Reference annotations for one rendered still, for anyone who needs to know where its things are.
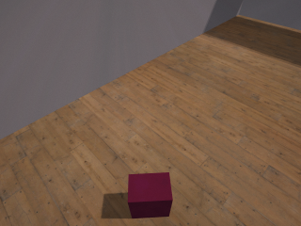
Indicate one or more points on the carton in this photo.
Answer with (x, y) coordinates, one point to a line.
(149, 195)

